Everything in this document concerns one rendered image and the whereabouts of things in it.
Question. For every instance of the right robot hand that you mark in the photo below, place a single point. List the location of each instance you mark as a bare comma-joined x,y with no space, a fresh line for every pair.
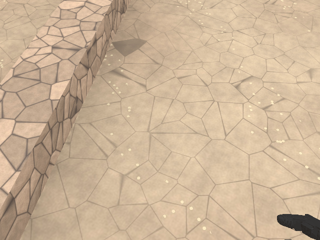
308,224

